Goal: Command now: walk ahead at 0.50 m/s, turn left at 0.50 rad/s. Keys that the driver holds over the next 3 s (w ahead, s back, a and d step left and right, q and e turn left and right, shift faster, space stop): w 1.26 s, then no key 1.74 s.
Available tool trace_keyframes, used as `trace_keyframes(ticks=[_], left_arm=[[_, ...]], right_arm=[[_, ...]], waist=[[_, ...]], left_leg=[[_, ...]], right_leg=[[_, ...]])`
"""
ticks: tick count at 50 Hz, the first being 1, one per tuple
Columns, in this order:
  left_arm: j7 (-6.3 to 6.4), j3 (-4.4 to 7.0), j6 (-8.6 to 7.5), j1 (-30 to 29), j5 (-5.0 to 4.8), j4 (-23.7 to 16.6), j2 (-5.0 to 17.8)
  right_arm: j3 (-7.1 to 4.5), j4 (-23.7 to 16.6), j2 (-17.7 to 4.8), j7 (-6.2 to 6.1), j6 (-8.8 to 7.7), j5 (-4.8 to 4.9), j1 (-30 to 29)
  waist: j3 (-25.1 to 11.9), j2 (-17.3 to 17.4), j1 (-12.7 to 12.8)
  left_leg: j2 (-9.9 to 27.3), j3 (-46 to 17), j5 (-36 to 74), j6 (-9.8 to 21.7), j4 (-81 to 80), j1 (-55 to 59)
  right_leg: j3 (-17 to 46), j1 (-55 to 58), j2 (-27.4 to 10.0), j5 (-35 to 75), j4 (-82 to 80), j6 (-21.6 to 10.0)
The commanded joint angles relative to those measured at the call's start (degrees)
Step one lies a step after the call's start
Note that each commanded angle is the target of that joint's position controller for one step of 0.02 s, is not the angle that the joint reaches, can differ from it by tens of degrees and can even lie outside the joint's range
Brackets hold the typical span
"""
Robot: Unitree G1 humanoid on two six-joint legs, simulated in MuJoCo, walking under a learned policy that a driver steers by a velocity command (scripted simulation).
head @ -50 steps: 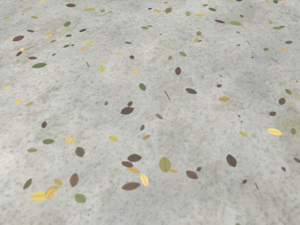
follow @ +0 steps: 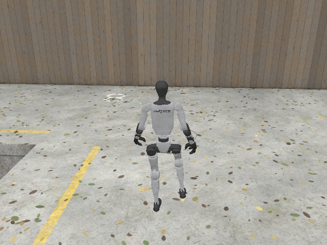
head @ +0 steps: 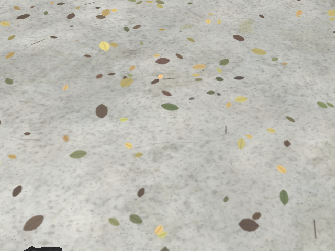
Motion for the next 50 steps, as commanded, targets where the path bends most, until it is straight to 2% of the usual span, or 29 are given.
trace_keyframes(ticks=[1,4,7,9,10,11,12,13,14,15,16,17,18,19,22,28,33,35,36,37,38,39,40,41,42,43,44,46,50], left_arm=[[-0.51,0.21,-0.49,-3.0,-0.13,-3.5,2.3],[-1.6,-0.16,-1.16,-7.7,-0.92,-4.6,2.3],[-2.35,0.23,-1.73,-9.7,-1.04,-5.6,3.9],[-2.53,0.58,-2.02,-8.2,-1.09,-5.6,4.9],[-2.42,0.94,-2.18,-5.5,-1.05,-5.0,5.4],[-2.13,1.82,-2.35,0.2,-0.74,-3.4,6.9],[-1.84,2.59,-2.51,8.7,0.03,-2.2,9.3],[-1.71,4.01,-2.1,16.7,0.66,-0.5,14.1],[-2.33,3.27,-1.61,19.2,-1.04,1.3,10.8],[-2.21,2.12,-1.27,16.2,-1.94,1.0,7.4],[-1.94,1.55,-0.71,12.6,-1.37,0.2,6.2],[-1.94,0.98,-0.39,9.9,-0.83,0.2,4.9],[-1.88,0.48,-0.54,8.4,-0.3,0.0,3.8],[-1.9,0.36,-0.65,7.7,-0.12,0.1,3.7],[-1.63,0.79,-1.11,8.5,-0.85,1.3,5.5],[-0.9,1.22,-0.11,13.2,-1.83,4.0,7.8],[-0.6,1.46,1.44,17.4,-2.23,6.7,8.8],[-0.26,1.78,2.09,16.8,-2.25,7.1,9.8],[-0.09,1.85,2.37,15.7,-2.33,7.0,10.2],[0.06,1.35,2.54,15.4,-2.07,6.8,9.1],[0.22,0.02,2.32,15.3,-0.54,5.1,6.1],[-0.21,-1.87,1.06,22.7,-0.86,4.3,-0.3],[-0.7,-0.66,0.01,19.3,-1.99,5.1,5.7],[-1.08,0.04,-0.62,13.8,-3.09,3.3,8.0],[-0.95,-0.1,-0.85,10.7,-2.72,2.7,7.4],[-0.84,0.1,-0.73,9.3,-1.81,2.4,7.0],[-0.89,0.23,-0.18,10.4,-1.58,2.7,6.4],[-0.79,-0.18,1.06,12.2,-1.53,3.4,4.1],[-0.57,-0.67,1.75,5.8,-0.77,1.4,2.8]], right_arm=[[-2.53,-4.0,-9.6,-1.09,-0.94,0.34,-1.9],[-2.32,-2.1,-9.4,-1.1,-0.94,0.48,1.8],[-2.29,-0.7,-9.4,-1.09,-0.59,0.47,4.1],[-2.49,-0.3,-9.9,-1.21,-0.13,0.3,4.3],[-2.5,-0.3,-9.9,-1.22,0.09,0.33,3.5],[-2.15,-0.6,-9.1,-1.2,0.22,0.28,2.6],[-1.24,-1.8,-7.2,-1.13,0.17,-0.26,1.7],[-0.1,-2.3,-3.8,-1.17,-0.53,0.41,8.5],[0.15,-2.1,-4.8,-1.1,-1.15,0.69,8.7],[-0.93,-2.8,-9.0,-0.84,-1.43,1.41,3.5],[-0.8,-3.9,-9.0,-0.73,-1.58,1.27,-1.2],[-0.78,-4.7,-8.3,-0.57,-1.73,0.4,-3.9],[-1.05,-4.5,-7.9,-0.53,-1.6,-0.14,-3.8],[-0.91,-4.1,-6.8,-0.42,-1.37,-0.04,-2.6],[-0.29,-4.4,-4.5,-0.52,-0.97,-0.31,-3.4],[0.85,-6.8,-2.3,0.32,-2.02,-0.15,-14.5],[0.62,-9.4,-3.4,1.78,-2.64,0.49,-20.6],[0.05,-9.1,-4.9,2.06,-2.83,0.35,-18.4],[-0.7,-7.9,-6.2,1.9,-2.87,0.12,-13.8],[-2.05,-5.4,-8.9,1.43,-2.78,-0.15,-5.4],[-3.21,-3.6,-13.1,0.71,-2.49,-0.86,5.2],[-3.71,-2.6,-16.6,0.94,-2.22,-0.96,6.7],[-2.4,-2.8,-11.1,0.96,-2.03,-0.09,7.2],[-1.63,-3.0,-9.3,0.78,-2.04,0.01,3.4],[-1.29,-3.3,-8.6,0.76,-2.0,-0.3,-0.1],[-0.98,-3.4,-7.5,0.94,-2.05,-0.78,-2.9],[-0.55,-3.6,-6.2,1.04,-2.3,-1.24,-4.5],[-0.67,-2.9,-6.2,1.2,-2.98,-0.73,-5.2],[-1.3,-0.6,-8.4,0.46,-3.31,-0.5,-3.5]], waist=[[-2.5,5.5,0.6],[-1.3,6.2,-1.9],[-0.4,6.5,-2.5],[-0.3,8.0,-1.4],[-1.1,8.7,0.3],[-4.6,8.1,3.3],[-12.4,5.9,7.3],[-21.9,-7.1,7.1],[-22.3,-14.5,7.7],[-13.0,-8.0,8.4],[-7.6,-3.5,7.5],[-3.1,-1.3,6.1],[-2.0,-2.1,4.4],[-2.0,-3.3,3.4],[-1.9,-3.3,2.8],[-0.4,-1.8,6.7],[1.3,-2.4,7.8],[-0.2,-3.3,5.6],[-3.1,-3.5,2.5],[-8.7,-2.5,-1.4],[-17.7,3.6,-5.3],[-23.9,18.7,-1.0],[-22.6,13.6,-3.7],[-13.9,10.6,-3.3],[-9.4,6.1,-1.8],[-6.2,4.8,-0.1],[-5.4,5.5,1.9],[-4.8,6.2,3.7],[-1.4,4.6,3.0]], left_leg=[[11.7,-8.9,10.2,7.9,-7.7,-2.2],[13.0,-9.8,6.4,7.1,-7.3,-0.9],[15.9,-13.1,7.8,6.6,-3.5,6.0],[17.4,-14.7,12.5,5.9,-1.2,9.4],[17.0,-14.5,18.5,5.1,1.4,10.1],[14.4,-12.5,26.9,3.9,7.6,9.8],[11.4,-9.8,24.7,1.9,20.0,3.9],[3.2,-3.8,6.1,-2.9,41.2,-16.0],[0.9,-5.2,-22.3,-4.1,50.6,-27.5],[4.3,-6.4,-19.7,-3.8,54.6,-33.1],[7.1,-3.8,-15.1,-3.6,53.7,-33.2],[9.0,-2.1,-11.6,-3.7,49.6,-32.3],[11.0,-2.0,-8.9,-3.8,46.1,-29.5],[11.7,-1.5,-7.5,-4.1,44.2,-26.9],[12.6,0.3,-3.8,-5.6,37.8,-26.6],[10.7,3.2,13.9,-6.5,16.5,-23.0],[9.1,3.3,10.9,-4.4,9.6,-23.8],[7.8,4.1,6.7,-2.8,8.0,-19.4],[6.2,5.8,6.6,-1.5,6.3,-12.3],[6.0,6.1,8.2,0.4,6.1,0.4],[16.7,-5.5,11.5,4.3,9.0,18.3],[28.5,-32.3,-0.5,13.3,3.0,34.8],[27.6,-36.2,-8.7,12.5,-0.9,34.0],[25.6,-27.6,-7.0,10.2,-2.1,27.0],[23.3,-21.6,-1.4,9.0,-3.5,19.1],[21.5,-17.7,3.8,8.7,-5.2,12.6],[20.1,-14.9,7.5,8.4,-7.0,8.2],[19.2,-11.3,10.3,9.1,-10.0,3.7],[17.8,-5.0,12.4,8.9,-13.2,1.6]], right_leg=[[-1.5,4.7,2.2,12.2,-11.8,0.9],[-2.0,7.7,3.4,17.6,-18.1,0.2],[-1.5,5.6,3.8,12.8,-21.9,-1.9],[-2.2,6.9,4.3,7.5,-23.1,-3.6],[-3.4,10.4,5.1,5.7,-24.4,-4.8],[-4.5,18.7,6.0,6.9,-26.0,-6.6],[1.1,33.4,0.0,9.5,-23.2,-10.2],[22.6,55.8,-12.1,1.8,-24.2,-19.0],[38.4,59.4,-16.5,-10.9,-32.6,-21.4],[33.8,52.9,-15.3,-18.5,-34.2,-18.9],[26.6,45.4,-13.1,-16.6,-35.2,-16.9],[21.5,38.1,-10.6,-11.6,-37.2,-16.4],[18.1,33.9,-8.8,-6.7,-38.5,-15.7],[15.7,31.2,-7.5,-3.2,-39.8,-15.6],[9.8,29.0,-6.6,6.2,-42.3,-16.8],[0.9,30.2,-3.8,12.5,-42.8,-14.2],[2.4,38.5,-7.8,14.7,-39.2,-13.3],[2.3,41.1,-8.6,22.8,-35.3,-12.1],[0.7,40.7,-7.4,31.8,-29.9,-11.1],[-1.6,37.3,-4.7,35.4,-20.0,-9.5],[-3.9,25.4,-1.4,20.0,-2.3,-7.4],[-3.4,3.1,9.0,-20.7,16.2,-4.1],[3.0,-3.6,6.4,-24.6,22.4,-4.4],[1.7,-7.1,3.6,-19.8,22.8,-4.8],[0.1,-5.7,1.2,-14.7,20.4,-4.7],[-0.3,-3.8,-0.3,-11.6,17.1,-4.2],[0.1,-0.3,-1.6,-9.5,15.3,-3.9],[-0.4,2.7,-2.2,-8.0,12.2,-2.9],[-1.0,-0.2,-2.6,2.8,0.8,-1.2]])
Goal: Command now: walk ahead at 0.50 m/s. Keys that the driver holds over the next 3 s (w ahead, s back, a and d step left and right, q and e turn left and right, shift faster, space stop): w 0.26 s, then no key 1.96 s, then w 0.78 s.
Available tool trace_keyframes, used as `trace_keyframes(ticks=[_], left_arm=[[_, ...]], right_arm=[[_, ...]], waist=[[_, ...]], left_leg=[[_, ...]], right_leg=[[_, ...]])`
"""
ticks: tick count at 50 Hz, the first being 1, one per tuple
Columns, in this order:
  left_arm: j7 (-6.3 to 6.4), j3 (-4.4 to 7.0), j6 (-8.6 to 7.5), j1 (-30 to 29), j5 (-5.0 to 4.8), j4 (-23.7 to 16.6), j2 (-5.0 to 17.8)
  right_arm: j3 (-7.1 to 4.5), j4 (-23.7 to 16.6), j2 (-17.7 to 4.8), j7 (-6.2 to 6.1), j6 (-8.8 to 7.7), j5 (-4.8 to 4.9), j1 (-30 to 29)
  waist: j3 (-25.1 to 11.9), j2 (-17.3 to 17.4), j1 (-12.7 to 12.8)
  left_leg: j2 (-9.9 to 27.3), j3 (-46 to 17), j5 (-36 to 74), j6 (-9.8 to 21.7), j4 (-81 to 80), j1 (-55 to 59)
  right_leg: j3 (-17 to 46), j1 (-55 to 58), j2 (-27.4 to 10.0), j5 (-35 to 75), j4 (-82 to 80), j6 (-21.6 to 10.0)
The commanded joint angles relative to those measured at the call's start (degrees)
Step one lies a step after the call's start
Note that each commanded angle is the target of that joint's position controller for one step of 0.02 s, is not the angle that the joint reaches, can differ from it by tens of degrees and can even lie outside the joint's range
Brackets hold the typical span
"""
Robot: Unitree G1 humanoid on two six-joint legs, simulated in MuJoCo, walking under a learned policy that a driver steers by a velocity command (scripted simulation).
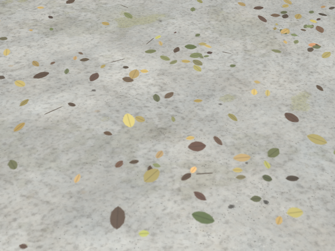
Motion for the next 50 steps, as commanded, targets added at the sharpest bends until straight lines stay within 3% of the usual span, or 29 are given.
trace_keyframes(ticks=[1,5,9,11,12,13,14,15,16,17,18,19,22,25,30,33,34,35,36,37,38,41,45,50], left_arm=[[-0.09,0.26,-0.25,-1.0,0.32,-3.2,2.0],[-1.0,-0.28,-1.07,-8.8,-0.2,-5.1,1.2],[-2.12,-0.06,-1.54,-12.9,-0.52,-7.2,2.4],[-2.44,0.35,-1.77,-11.1,-0.42,-7.0,3.5],[-2.36,0.95,-1.88,-7.4,-0.28,-6.1,4.6],[-1.95,2.27,-1.86,0.4,-0.08,-3.6,6.9],[-1.41,3.51,-1.8,9.7,0.81,-1.8,11.0],[-1.3,4.52,-1.3,12.5,1.49,-1.0,15.8],[-1.4,3.07,-1.08,12.9,0.49,-1.3,10.3],[-1.28,2.2,-1.09,8.8,0.53,-1.9,8.1],[-1.24,1.75,-1.09,5.1,0.7,-2.4,6.5],[-1.36,1.31,-1.07,2.1,0.6,-2.4,4.8],[-1.42,0.65,-1.57,-1.4,1.57,-1.4,2.8],[-0.73,1.09,-1.4,-3.8,1.53,0.0,4.7],[-0.25,1.05,0.12,-1.6,1.17,3.4,5.5],[-0.14,0.38,0.93,-2.4,0.32,4.6,4.2],[-0.13,-0.19,0.96,-0.6,0.48,5.3,2.7],[-0.12,-0.54,0.79,2.1,1.65,5.8,1.7],[-0.11,-0.64,0.76,7.0,1.81,6.8,0.7],[0.27,-0.93,1.24,5.2,1.72,7.1,0.9],[0.54,-0.63,1.9,2.2,1.4,6.9,2.5],[1.21,-0.45,3.35,1.1,1.22,7.4,3.1],[1.42,-0.3,3.51,0.6,0.75,8.8,3.2],[1.69,-0.16,4.11,0.4,0.59,10.8,2.8]], right_arm=[[-2.06,-3.3,-8.7,-0.68,-1.11,0.2,-3.1],[-2.34,-0.9,-10.4,-1.11,-0.54,0.81,1.0],[-2.64,1.5,-11.1,-1.39,0.61,1.26,3.7],[-2.89,2.1,-11.6,-1.7,1.26,1.32,3.3],[-2.93,2.1,-12.0,-1.84,1.59,1.36,2.2],[-2.48,2.1,-10.9,-1.99,1.9,1.15,2.0],[-1.26,0.7,-8.3,-2.29,1.91,-0.04,2.4],[0.68,-0.1,-2.0,-1.94,0.86,-0.27,9.6],[-0.22,1.4,-6.5,-1.74,-0.15,0.23,8.2],[-1.21,0.5,-9.7,-1.57,-0.57,1.63,4.0],[-1.03,0.0,-9.1,-1.81,-0.47,1.46,1.0],[-1.22,-0.3,-8.7,-2.17,0.03,0.64,-1.0],[-0.81,0.6,-5.1,-2.7,2.55,0.26,1.5],[-0.1,0.2,-3.3,-3.17,3.52,-0.27,-0.6],[-0.54,-0.1,-5.1,-3.04,4.46,-0.03,-6.6],[-0.88,0.2,-5.2,-3.01,4.42,-0.69,-7.3],[-1.15,0.2,-6.5,-3.17,4.31,-1.26,-7.5],[-1.65,-0.3,-9.3,-3.55,4.32,-1.28,-7.9],[-1.82,0.0,-10.3,-3.72,4.65,-0.81,-10.1],[-1.22,0.0,-6.6,-3.22,4.85,-0.35,-11.8],[-0.88,0.2,-4.9,-2.8,4.85,-0.38,-12.4],[-0.96,2.0,-5.7,-2.36,3.85,-0.48,-11.5],[-0.88,4.2,-5.6,-2.6,3.54,-0.21,-11.5],[-0.83,6.6,-5.5,-2.81,3.93,-0.06,-12.7]], waist=[[0.6,5.5,1.7],[2.0,5.4,-1.4],[2.9,6.0,-2.0],[1.7,7.0,-0.4],[-0.4,7.4,2.1],[-5.4,6.5,5.7],[-13.6,1.8,9.0],[-20.6,-13.3,5.8],[-22.8,-10.3,7.9],[-14.9,-6.6,7.4],[-11.0,-2.2,5.7],[-7.4,0.1,4.2],[-6.9,-2.2,0.0],[-6.9,-3.2,-0.7],[-6.3,-2.5,1.9],[-4.4,-1.6,0.6],[-4.0,0.4,0.9],[-4.8,4.7,3.1],[-5.4,11.4,6.8],[-5.2,11.2,5.4],[-3.1,9.1,4.0],[-3.0,7.0,3.5],[-4.4,5.1,3.1],[-3.9,3.3,3.1]], left_leg=[[14.8,-10.0,11.2,9.8,-10.3,-0.2],[14.2,-6.8,9.3,8.0,-10.0,1.4],[17.6,-8.2,10.9,6.9,-6.3,9.3],[18.6,-8.5,16.5,5.8,-3.0,12.2],[17.6,-7.4,24.7,4.8,1.4,12.4],[14.7,-5.1,31.1,3.3,10.5,10.3],[11.1,-2.4,21.7,0.7,26.5,1.2],[0.4,-1.2,-11.8,-4.2,48.0,-22.1],[0.5,-9.6,-26.2,-4.6,55.8,-27.1],[2.9,-9.8,-24.1,-4.4,58.3,-29.9],[5.7,-7.8,-20.5,-4.7,55.9,-28.9],[7.5,-6.6,-18.0,-5.1,51.9,-27.3],[9.1,-6.2,-13.0,-6.2,42.9,-16.3],[8.8,-5.1,-6.4,-6.8,30.4,-11.6],[7.8,-4.9,1.4,-6.2,19.7,-7.7],[7.0,-3.9,5.5,-4.2,9.2,-1.9],[8.8,-6.0,12.8,-3.2,5.4,1.4],[12.7,-9.6,22.9,-1.8,6.4,5.1],[14.5,-11.5,21.8,1.4,7.7,5.6],[12.5,-10.5,12.0,1.1,6.9,1.8],[10.5,-9.3,8.5,-0.4,6.6,-0.3],[8.8,-7.5,14.0,-1.8,8.1,0.4],[8.5,-7.0,20.0,-1.2,9.7,2.3],[7.9,-6.4,19.1,-0.9,9.7,2.4]], right_leg=[[0.9,-1.7,-1.4,10.1,-8.8,0.9],[-1.1,1.8,1.1,18.7,-20.8,0.5],[-0.5,0.3,2.1,14.2,-26.0,-1.7],[-1.3,3.6,3.1,9.8,-27.5,-3.2],[-2.9,9.4,4.7,8.8,-28.9,-4.3],[-4.3,20.6,6.1,9.4,-29.5,-5.9],[4.0,36.8,-1.9,17.6,-26.8,-9.3],[29.3,56.5,-15.3,16.6,-30.9,-19.1],[35.5,56.8,-16.3,20.6,-34.9,-20.0],[25.8,50.2,-14.7,28.3,-34.4,-17.9],[18.3,43.2,-12.2,36.1,-34.2,-16.5],[13.7,36.6,-9.9,39.7,-35.5,-15.4],[6.9,25.4,-7.0,44.5,-39.4,-14.7],[1.8,22.0,-5.2,45.6,-40.6,-14.3],[2.0,23.4,-5.3,31.4,-41.1,-13.0],[3.0,22.1,-3.7,16.5,-38.5,-10.4],[2.8,21.2,-1.5,10.6,-36.8,-7.7],[0.8,19.2,2.1,3.5,-33.7,-5.1],[-1.5,17.8,5.5,-3.8,-34.0,-3.1],[-2.5,21.4,5.6,-3.3,-34.9,-2.0],[-2.6,21.7,5.5,-2.0,-34.7,-1.8],[-1.9,22.8,4.6,3.1,-34.1,-2.2],[-1.8,25.0,4.1,9.0,-33.1,-2.0],[-2.1,26.0,4.1,9.5,-33.2,-1.6]])
Over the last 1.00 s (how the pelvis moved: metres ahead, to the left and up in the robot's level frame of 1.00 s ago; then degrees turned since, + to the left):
0.56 0.03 0.00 5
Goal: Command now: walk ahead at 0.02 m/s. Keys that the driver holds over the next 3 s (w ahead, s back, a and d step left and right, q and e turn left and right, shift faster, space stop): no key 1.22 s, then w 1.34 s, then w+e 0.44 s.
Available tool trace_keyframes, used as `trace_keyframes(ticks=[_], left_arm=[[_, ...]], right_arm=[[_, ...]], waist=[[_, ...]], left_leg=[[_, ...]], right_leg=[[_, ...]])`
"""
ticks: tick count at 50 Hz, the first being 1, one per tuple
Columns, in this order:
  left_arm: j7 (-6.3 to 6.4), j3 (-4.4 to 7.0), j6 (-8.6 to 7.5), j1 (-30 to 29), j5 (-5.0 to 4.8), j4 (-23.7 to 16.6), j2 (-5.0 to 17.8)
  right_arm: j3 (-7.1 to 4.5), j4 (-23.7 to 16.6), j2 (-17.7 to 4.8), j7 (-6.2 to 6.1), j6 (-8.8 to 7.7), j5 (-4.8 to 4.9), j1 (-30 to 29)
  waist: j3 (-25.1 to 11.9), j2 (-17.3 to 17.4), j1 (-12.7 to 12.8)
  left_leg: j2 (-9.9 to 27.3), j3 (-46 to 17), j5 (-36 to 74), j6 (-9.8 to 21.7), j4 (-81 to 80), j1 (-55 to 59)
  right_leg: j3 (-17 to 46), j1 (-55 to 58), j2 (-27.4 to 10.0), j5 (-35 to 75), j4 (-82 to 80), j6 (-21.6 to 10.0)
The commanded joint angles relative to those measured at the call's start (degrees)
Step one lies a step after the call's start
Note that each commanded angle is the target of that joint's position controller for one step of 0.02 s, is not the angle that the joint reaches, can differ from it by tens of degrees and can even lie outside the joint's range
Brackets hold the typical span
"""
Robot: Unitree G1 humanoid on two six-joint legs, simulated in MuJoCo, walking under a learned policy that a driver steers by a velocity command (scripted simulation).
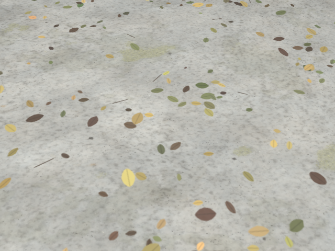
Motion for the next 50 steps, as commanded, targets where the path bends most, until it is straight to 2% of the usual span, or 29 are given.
trace_keyframes(ticks=[1,12,24,50], left_arm=[[0.36,1.22,-0.07,1.4,-0.07,-0.7,5.9],[0.83,0.93,-0.31,2.5,0.09,2.5,5.6],[1.09,0.24,-0.89,5.5,0.18,4.6,3.9],[1.29,-0.29,-1.58,12.6,-0.06,6.0,1.1]], right_arm=[[-1.54,-1.2,-7.3,-0.3,-0.35,0.09,-1.0],[-1.38,3.6,-6.7,-0.75,0.58,0.04,-2.1],[-0.98,7.2,-6.1,-1.03,0.94,0.05,-1.5],[-0.14,10.3,-4.2,-1.44,0.98,0.27,3.0]], waist=[[-4.9,0.6,0.1],[-2.3,0.4,-0.2],[-0.3,0.4,-0.6],[0.6,0.0,-0.8]], left_leg=[[3.5,-3.4,22.1,3.2,-1.8,7.7],[2.2,-2.3,14.9,2.6,-3.5,7.1],[1.5,-2.0,8.7,2.1,-4.9,6.0],[1.2,-1.8,8.6,1.9,-5.0,5.0]], right_leg=[[2.0,-2.6,-2.4,14.8,-3.3,-0.6],[1.7,-4.0,-2.6,9.9,-4.8,-0.3],[1.6,-6.1,-2.4,4.8,-6.3,-0.3],[1.5,-6.9,-2.2,5.6,-6.7,-0.7]])
Over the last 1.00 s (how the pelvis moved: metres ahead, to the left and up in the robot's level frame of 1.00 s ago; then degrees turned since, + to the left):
0.33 -0.04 -0.01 0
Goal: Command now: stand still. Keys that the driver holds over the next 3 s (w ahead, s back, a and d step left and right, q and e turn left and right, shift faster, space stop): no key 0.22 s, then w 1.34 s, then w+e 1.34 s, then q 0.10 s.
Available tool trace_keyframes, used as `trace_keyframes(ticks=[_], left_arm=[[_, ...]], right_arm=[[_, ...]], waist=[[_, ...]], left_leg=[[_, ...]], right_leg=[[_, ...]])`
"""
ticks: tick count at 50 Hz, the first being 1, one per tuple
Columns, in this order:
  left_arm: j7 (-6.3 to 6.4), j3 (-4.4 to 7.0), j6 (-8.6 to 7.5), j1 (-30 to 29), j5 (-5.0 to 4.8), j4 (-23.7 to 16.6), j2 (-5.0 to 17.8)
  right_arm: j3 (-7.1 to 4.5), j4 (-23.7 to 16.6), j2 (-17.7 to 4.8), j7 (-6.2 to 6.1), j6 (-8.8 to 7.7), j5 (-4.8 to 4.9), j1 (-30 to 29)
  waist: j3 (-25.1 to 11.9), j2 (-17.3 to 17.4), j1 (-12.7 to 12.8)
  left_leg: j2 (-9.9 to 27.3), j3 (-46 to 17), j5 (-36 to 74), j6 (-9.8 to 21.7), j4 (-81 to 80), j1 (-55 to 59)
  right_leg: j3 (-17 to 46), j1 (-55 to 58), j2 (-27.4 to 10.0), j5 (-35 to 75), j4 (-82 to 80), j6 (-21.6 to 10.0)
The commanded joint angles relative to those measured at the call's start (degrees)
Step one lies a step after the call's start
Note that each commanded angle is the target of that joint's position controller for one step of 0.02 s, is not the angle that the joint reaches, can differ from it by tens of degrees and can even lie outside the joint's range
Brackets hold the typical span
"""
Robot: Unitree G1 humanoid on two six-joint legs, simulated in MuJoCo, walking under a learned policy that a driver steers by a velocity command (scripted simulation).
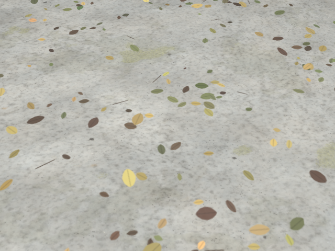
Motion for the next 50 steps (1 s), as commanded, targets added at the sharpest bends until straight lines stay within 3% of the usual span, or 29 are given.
trace_keyframes(ticks=[1,11,12,13,15,17,18,19,21,22,24,25,26,27,28,29,30,32,34,37,39,42,44,46,47,48,49,50], left_arm=[[0.15,0.82,-0.27,4.5,-0.04,-0.6,5.2],[0.18,0.92,-0.35,6.0,-0.11,-0.7,4.6],[0.25,0.87,-0.28,7.3,-0.16,-0.1,4.1],[0.42,1.22,-0.12,7.7,-0.49,0.0,4.9],[0.83,2.24,-0.07,7.6,-1.12,-1.2,7.7],[0.79,3.8,-1.0,9.6,-1.76,-1.4,11.7],[0.73,4.11,-1.59,9.2,-1.65,-1.8,11.8],[0.56,4.04,-2.16,8.7,-1.33,-2.2,10.8],[0.0,4.09,-2.75,6.6,-1.86,-3.4,9.9],[-0.24,4.15,-2.67,5.1,-2.24,-4.0,10.1],[-0.68,4.11,-2.36,4.2,-2.16,-4.7,10.4],[-0.86,3.6,-2.77,2.0,-1.91,-5.6,9.1],[-0.92,2.36,-3.66,1.5,-1.32,-8.0,4.3],[-0.92,2.32,-4.74,-0.1,-2.3,-9.3,3.8],[-1.35,2.7,-5.57,-1.6,-3.7,-10.1,5.4],[-1.78,2.8,-6.07,-2.3,-3.76,-10.1,6.1],[-1.81,3.27,-6.37,-2.6,-3.04,-9.9,6.7],[-2.18,4.3,-5.88,-2.6,-2.09,-9.6,8.0],[-2.65,4.18,-4.99,-4.1,-1.88,-10.0,6.2],[-2.79,3.39,-4.59,-12.9,-1.52,-13.6,4.4],[-3.22,2.81,-4.74,-18.5,-1.68,-15.5,3.8],[-4.06,2.51,-4.84,-23.5,-2.04,-17.3,4.5],[-4.7,2.59,-5.13,-25.1,-2.16,-18.4,5.3],[-5.1,3.44,-5.47,-22.4,-2.12,-18.3,7.4],[-5.0,4.34,-5.48,-18.0,-2.09,-17.3,9.1],[-4.7,5.73,-5.33,-8.7,-2.2,-14.6,11.5],[-4.17,6.94,-4.99,1.7,-2.02,-11.8,14.3],[-3.94,8.25,-4.79,9.6,-0.48,-10.0,20.2]], right_arm=[[-0.78,-1.4,-5.8,-0.21,-0.35,0.02,0.8],[-0.69,-1.3,-5.3,-0.35,-0.33,0.11,1.9],[-0.54,-0.8,-4.7,-0.36,-0.28,0.09,2.9],[-0.66,-0.7,-4.8,-0.42,-0.22,0.32,3.1],[-1.03,-1.6,-5.3,-0.32,-0.81,0.55,1.9],[-0.66,-3.8,-3.3,0.64,-2.72,0.7,-1.5],[-0.68,-4.6,-3.3,1.22,-3.63,0.95,-2.5],[-0.85,-5.3,-3.7,1.7,-4.36,1.35,-3.2],[-1.01,-6.0,-3.9,2.34,-5.6,2.11,-2.5],[-1.24,-5.2,-3.8,2.53,-6.04,2.22,-0.4],[-2.54,-0.4,-4.4,2.6,-5.93,1.83,10.3],[-3.54,1.1,-6.5,2.5,-5.81,1.65,17.4],[-5.21,1.7,-14.0,2.22,-5.94,1.75,25.5],[-4.01,1.8,-11.9,2.72,-6.92,0.55,26.3],[-2.83,0.0,-9.1,2.69,-7.82,0.47,20.1],[-1.98,-1.6,-6.6,2.96,-8.23,0.45,15.5],[-1.4,-2.7,-6.0,3.34,-8.26,0.33,12.6],[-0.51,-3.1,-4.1,3.37,-7.66,-0.05,12.4],[-0.43,-2.5,-5.0,2.63,-7.16,-0.2,15.6],[-0.61,-3.3,-7.2,1.51,-6.66,-0.39,16.3],[-0.79,-3.8,-8.0,1.09,-6.49,-0.3,17.2],[-1.25,-3.2,-8.4,0.95,-6.39,0.47,20.3],[-1.59,-2.9,-8.4,0.88,-6.1,0.83,20.6],[-2.16,-3.4,-9.6,0.87,-5.64,0.62,19.2],[-2.5,-3.8,-10.4,0.88,-5.25,0.39,18.4],[-2.43,-4.2,-10.2,0.94,-4.71,0.12,17.2],[-1.84,-5.3,-9.2,1.14,-4.61,-0.27,16.3],[0.39,-6.3,-1.0,2.1,-5.64,-0.14,24.0]], waist=[[0.6,-0.4,0.0],[0.8,-0.4,0.0],[-0.5,-0.7,0.1],[0.5,-1.5,0.2],[4.6,-4.7,1.0],[8.1,-10.6,2.5],[9.9,-10.2,2.4],[10.7,-9.4,2.2],[9.9,-7.9,0.8],[8.5,-7.1,-0.7],[3.8,-5.4,-4.5],[1.5,-0.1,-7.8],[-2.9,17.0,-9.4],[-4.5,15.9,-8.5],[0.8,9.0,-5.5],[2.6,5.4,-3.8],[3.8,3.0,-2.4],[3.6,3.9,-1.1],[3.5,3.7,-1.1],[5.4,2.4,-2.1],[6.1,3.3,-3.4],[7.2,3.7,-4.3],[7.4,3.8,-3.5],[4.0,5.2,-0.7],[0.3,6.7,1.9],[-5.2,7.1,6.7],[-11.7,5.9,11.1],[-23.0,-9.1,7.7]], left_leg=[[1.5,-1.5,7.0,2.0,-3.2,4.7],[1.5,-1.4,7.9,2.0,-3.0,4.8],[0.7,-0.6,2.2,2.0,-2.8,5.3],[-0.8,1.0,-6.4,2.1,-1.2,3.8],[-2.8,3.4,-20.3,2.6,4.4,-4.3],[-1.3,4.7,-13.9,2.9,16.2,-12.3],[1.3,3.0,-13.2,3.6,20.3,-15.9],[2.9,1.6,-15.8,4.2,22.5,-19.3],[4.2,1.4,-17.2,5.3,15.4,-18.0],[2.7,3.8,-13.7,5.3,8.4,-10.6],[-2.9,8.4,-3.2,3.7,2.6,9.8],[1.4,0.9,-4.9,5.2,-0.9,17.7],[15.9,-24.3,-10.8,12.6,-11.2,26.9],[22.9,-42.1,-17.4,18.1,-17.8,26.0],[23.2,-37.9,-19.0,17.1,-17.1,23.0],[20.4,-30.0,-16.7,14.8,-17.0,20.2],[18.0,-23.5,-11.0,13.0,-17.8,17.6],[13.6,-13.2,1.2,10.2,-18.5,14.3],[12.3,-8.7,10.0,10.4,-19.1,13.8],[11.7,-5.1,14.3,11.0,-20.6,11.8],[10.7,-3.0,13.5,10.6,-22.0,9.8],[12.2,-1.8,13.4,10.6,-22.4,12.3],[13.7,-1.1,17.3,10.0,-20.4,16.9],[14.7,-0.2,31.5,8.7,-14.9,20.9],[14.6,0.5,42.5,8.1,-9.2,22.0],[12.6,2.3,49.3,6.8,1.6,20.0],[10.3,3.3,40.5,4.9,16.6,8.8],[-0.3,3.3,8.8,1.0,42.2,-14.2]], right_leg=[[1.8,-6.8,-1.8,4.9,-6.3,-0.7],[1.8,-6.7,-1.8,5.9,-6.2,-0.8],[1.5,-6.2,-1.4,0.3,-6.7,-1.1],[2.1,-6.9,-1.3,-8.0,-7.3,-2.0],[8.2,-8.4,-5.1,-25.0,-10.3,-5.8],[22.4,-6.7,-16.3,-31.9,-17.3,-11.7],[26.3,-6.3,-19.9,-29.8,-18.7,-13.7],[26.9,-4.2,-20.8,-25.6,-18.6,-13.9],[21.5,-1.5,-18.3,-17.4,-16.2,-11.3],[16.6,-4.0,-15.3,-14.2,-14.3,-9.5],[9.4,-13.2,-9.5,-6.1,-6.3,-7.6],[4.5,-18.2,-5.9,2.9,6.4,-5.3],[-3.0,-30.1,1.5,-2.9,28.7,-0.8],[5.2,-36.4,2.7,-13.8,43.0,-1.3],[8.3,-42.0,-1.2,-10.5,49.3,-3.3],[7.9,-42.6,-3.9,-4.5,49.7,-4.7],[7.2,-41.9,-5.8,0.6,46.4,-5.2],[5.6,-36.5,-7.4,5.7,40.1,-4.8],[3.5,-36.1,-7.3,7.9,36.3,-3.2],[2.1,-36.8,-6.6,13.3,24.1,-1.2],[0.2,-33.1,-4.9,17.9,15.5,-0.8],[-0.5,-30.7,-3.5,20.3,9.0,-1.7],[0.2,-30.7,-3.2,19.2,5.9,-3.3],[-0.6,-25.1,-1.2,16.2,4.6,-5.2],[-1.8,-18.7,0.8,14.4,5.4,-6.2],[-3.1,-7.0,2.9,13.9,5.3,-7.8],[2.6,10.3,-2.2,13.2,6.8,-10.4],[32.0,33.3,-19.0,-0.4,2.2,-20.6]])
Over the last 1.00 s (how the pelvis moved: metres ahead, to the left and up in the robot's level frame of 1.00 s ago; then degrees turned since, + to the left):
-0.01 0.00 0.00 1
